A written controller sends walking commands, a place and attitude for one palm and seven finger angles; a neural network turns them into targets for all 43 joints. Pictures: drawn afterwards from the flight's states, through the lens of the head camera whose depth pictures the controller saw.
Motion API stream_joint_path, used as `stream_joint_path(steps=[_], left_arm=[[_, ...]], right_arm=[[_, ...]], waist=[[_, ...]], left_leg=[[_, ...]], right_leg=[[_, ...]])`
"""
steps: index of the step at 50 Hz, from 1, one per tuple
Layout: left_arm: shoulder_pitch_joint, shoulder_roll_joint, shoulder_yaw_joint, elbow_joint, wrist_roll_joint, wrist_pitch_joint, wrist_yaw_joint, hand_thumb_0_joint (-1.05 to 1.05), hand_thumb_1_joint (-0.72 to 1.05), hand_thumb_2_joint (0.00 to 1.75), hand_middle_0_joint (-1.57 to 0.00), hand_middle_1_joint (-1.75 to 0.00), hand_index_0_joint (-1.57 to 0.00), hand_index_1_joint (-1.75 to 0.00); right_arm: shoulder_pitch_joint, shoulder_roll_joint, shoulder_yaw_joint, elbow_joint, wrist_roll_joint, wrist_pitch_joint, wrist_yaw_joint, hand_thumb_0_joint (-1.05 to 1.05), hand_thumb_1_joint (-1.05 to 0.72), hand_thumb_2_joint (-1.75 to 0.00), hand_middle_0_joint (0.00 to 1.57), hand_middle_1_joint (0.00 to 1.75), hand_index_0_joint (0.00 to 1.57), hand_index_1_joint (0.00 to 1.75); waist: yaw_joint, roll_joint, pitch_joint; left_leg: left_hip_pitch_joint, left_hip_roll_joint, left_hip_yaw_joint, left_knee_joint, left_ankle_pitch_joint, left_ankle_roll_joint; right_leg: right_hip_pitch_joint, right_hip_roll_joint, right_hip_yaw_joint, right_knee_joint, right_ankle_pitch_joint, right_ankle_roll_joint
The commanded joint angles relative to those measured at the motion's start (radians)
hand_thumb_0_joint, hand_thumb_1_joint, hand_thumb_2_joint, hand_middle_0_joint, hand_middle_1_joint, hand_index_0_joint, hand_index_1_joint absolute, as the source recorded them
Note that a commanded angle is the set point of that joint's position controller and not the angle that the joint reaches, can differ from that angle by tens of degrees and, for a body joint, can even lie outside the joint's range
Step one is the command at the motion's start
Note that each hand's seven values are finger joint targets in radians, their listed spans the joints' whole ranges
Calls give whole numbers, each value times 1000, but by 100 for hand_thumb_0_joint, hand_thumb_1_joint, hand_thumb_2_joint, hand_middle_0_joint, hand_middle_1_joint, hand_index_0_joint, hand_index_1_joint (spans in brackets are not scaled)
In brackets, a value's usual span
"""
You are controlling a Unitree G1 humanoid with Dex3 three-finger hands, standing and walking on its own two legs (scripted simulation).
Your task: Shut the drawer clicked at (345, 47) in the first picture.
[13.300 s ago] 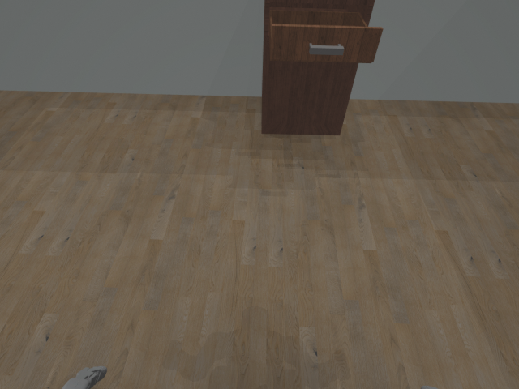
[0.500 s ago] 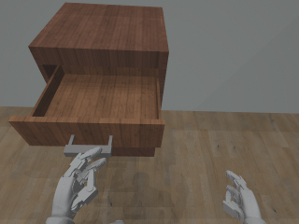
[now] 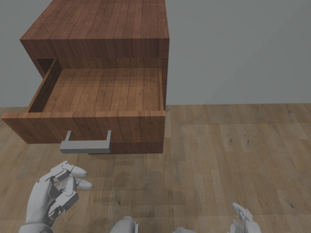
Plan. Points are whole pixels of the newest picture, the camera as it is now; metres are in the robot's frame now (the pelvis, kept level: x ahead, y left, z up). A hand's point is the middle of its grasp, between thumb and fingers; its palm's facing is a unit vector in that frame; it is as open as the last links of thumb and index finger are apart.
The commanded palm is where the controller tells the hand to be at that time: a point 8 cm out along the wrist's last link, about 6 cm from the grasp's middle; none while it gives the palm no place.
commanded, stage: raise the hand and make a fist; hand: left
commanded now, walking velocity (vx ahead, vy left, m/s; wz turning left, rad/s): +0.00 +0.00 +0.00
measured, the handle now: (88, 140) +0.38 +0.22 -0.01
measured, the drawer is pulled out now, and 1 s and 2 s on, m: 0.28 0.28 0.28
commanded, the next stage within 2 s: bring the fist close to the handle in 1.04 s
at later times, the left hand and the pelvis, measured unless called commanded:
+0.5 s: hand (62, 199) +0.19 +0.19 +0.08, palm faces +0.02 -1.00 +0.05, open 3.2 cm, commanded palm +0.15 +0.24 +0.08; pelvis +0.01 +0.06 +0.01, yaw +1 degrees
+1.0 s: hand (70, 198) +0.19 +0.17 +0.09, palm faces +0.03 -1.00 -0.01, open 3.3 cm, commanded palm +0.15 +0.23 +0.09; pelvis +0.01 +0.05 +0.00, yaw +0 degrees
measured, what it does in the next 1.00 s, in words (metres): shifts its weight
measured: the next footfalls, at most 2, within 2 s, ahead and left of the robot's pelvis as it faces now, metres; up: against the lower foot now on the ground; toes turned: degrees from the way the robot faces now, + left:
none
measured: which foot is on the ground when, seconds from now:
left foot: down 0.00-1.00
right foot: down 0.00-1.00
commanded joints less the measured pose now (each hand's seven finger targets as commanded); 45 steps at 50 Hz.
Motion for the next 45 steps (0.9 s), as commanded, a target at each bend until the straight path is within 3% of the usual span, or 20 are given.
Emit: stream_joint_path(steps=[1,4,5,8,11,15,16,19,20,22,25,27,30,32,34,35,36,40,41,45], left_arm=[[107,123,111,-223,32,-221,69,0,90,90,-108,-125,-108,-125],[130,42,-29,-163,30,-275,-31,0,90,90,-114,-132,-114,-132],[147,16,-58,-149,18,-272,-63,0,90,90,-116,-134,-116,-134],[128,81,-23,-225,-13,-267,-107,0,90,90,-122,-140,-122,-140],[91,112,-10,-369,9,-281,-35,0,90,90,-128,-147,-128,-147],[127,74,-41,-416,58,-289,90,0,90,90,-136,-156,-136,-156],[152,24,-91,-393,68,-272,101,0,90,90,-138,-158,-138,-158],[187,-21,-173,-352,99,-194,99,0,90,90,-140,-160,-140,-160],[201,-11,-177,-336,114,-159,94,0,90,90,-140,-160,-140,-160],[180,-40,-257,-401,133,-108,79,0,90,90,-140,-160,-140,-160],[184,5,-232,-462,150,-69,104,0,90,90,-140,-160,-140,-160],[137,-14,-262,-545,157,-81,137,0,90,90,-140,-160,-140,-160],[142,11,-226,-571,178,-108,193,0,90,90,-140,-160,-140,-160],[144,-43,-281,-584,187,-121,210,0,90,90,-140,-160,-140,-160],[181,-72,-316,-552,193,-117,206,0,90,90,-140,-160,-140,-160],[218,-60,-300,-517,200,-104,205,0,90,90,-140,-160,-140,-160],[219,-77,-322,-512,201,-94,197,0,90,90,-140,-160,-140,-160],[231,-11,-274,-513,213,-62,191,0,90,90,-140,-160,-140,-160],[224,-33,-299,-546,213,-64,193,0,90,90,-140,-160,-140,-160],[189,12,-236,-591,193,-97,228,0,90,90,-140,-160,-140,-160]], right_arm=[[-143,-108,-67,-154,-17,-78,12,0,-90,-90,20,30,20,30],[-137,-141,-69,-160,-9,-109,23,0,-90,-90,20,30,20,30],[-139,-150,-73,-166,-2,-117,19,0,-90,-90,20,30,20,30],[-121,-176,-84,-182,5,-147,5,0,-90,-90,20,30,20,30],[-118,-169,-79,-193,-9,-158,3,0,-90,-90,20,30,20,30],[-120,-153,-72,-209,-23,-139,21,0,-90,-90,20,30,20,30],[-122,-150,-66,-225,-23,-128,29,0,-90,-90,20,30,20,30],[-131,-160,-55,-263,-19,-94,43,0,-90,-90,20,30,20,30],[-131,-165,-54,-274,-14,-81,44,0,-90,-90,20,30,20,30],[-121,-168,-42,-311,-11,-65,46,0,-90,-90,20,30,20,30],[-121,-164,-34,-329,-14,-43,42,0,-90,-90,20,30,20,30],[-111,-154,-24,-351,-21,-37,46,0,-90,-90,20,30,20,30],[-105,-151,-22,-349,-32,-23,54,0,-90,-90,20,30,20,30],[-100,-149,-17,-364,-35,-19,65,0,-90,-90,20,30,20,30],[-100,-154,-19,-366,-33,-15,75,0,-90,-90,20,30,20,30],[-100,-158,-23,-366,-30,-9,77,0,-90,-90,20,30,20,30],[-98,-161,-23,-372,-27,-6,78,0,-90,-90,20,30,20,30],[-98,-166,-28,-381,-22,7,66,0,-90,-90,20,30,20,30],[-96,-162,-25,-391,-22,8,66,0,-90,-90,20,30,20,30],[-93,-152,-25,-379,-26,4,57,0,-90,-90,20,30,20,30]], waist=[[50,-67,-126],[0,-56,-71],[-10,-91,-61],[5,-62,-147],[30,44,-207],[42,72,-188],[30,62,-159],[18,45,-112],[19,28,-108],[10,35,-110],[24,26,-101],[17,38,-106],[32,69,-91],[19,77,-87],[16,62,-88],[23,47,-78],[13,31,-82],[25,-5,-109],[25,21,-119],[29,24,-112]], left_leg=[[42,-12,-46,-81,171,33],[48,-15,-52,-77,122,40],[61,-12,-57,-76,117,46],[107,-16,-59,-96,102,49],[202,-9,-61,-144,122,51],[260,5,-93,-187,130,41],[262,7,-100,-192,119,38],[249,15,-117,-217,72,34],[249,17,-118,-225,75,37],[268,19,-130,-239,69,36],[283,26,-149,-257,67,31],[308,29,-165,-261,63,24],[316,39,-193,-272,50,2],[327,48,-217,-275,25,-7],[316,48,-224,-276,5,-10],[299,47,-225,-280,-5,-9],[293,44,-217,-273,-7,-6],[254,29,-185,-263,-24,8],[266,26,-177,-260,-17,11],[250,20,-150,-244,-5,20]], right_leg=[[146,-106,212,-239,428,149],[58,-103,196,-257,321,153],[41,-101,196,-275,289,156],[59,-93,180,-290,172,125],[25,-54,86,-235,127,69],[-26,-34,16,-181,133,52],[-43,-34,7,-180,128,54],[-46,-35,0,-192,114,58],[-32,-35,2,-199,119,58],[-20,-39,-1,-202,121,60],[-9,-34,-5,-201,115,57],[-31,-35,-8,-189,107,57],[-61,-29,-7,-161,91,54],[-91,-32,-7,-143,79,58],[-94,-34,-9,-139,70,60],[-82,-32,-6,-144,70,58],[-80,-33,-7,-150,73,60],[-30,-32,1,-167,69,55],[-34,-35,4,-167,72,56],[-24,-29,9,-183,69,53]])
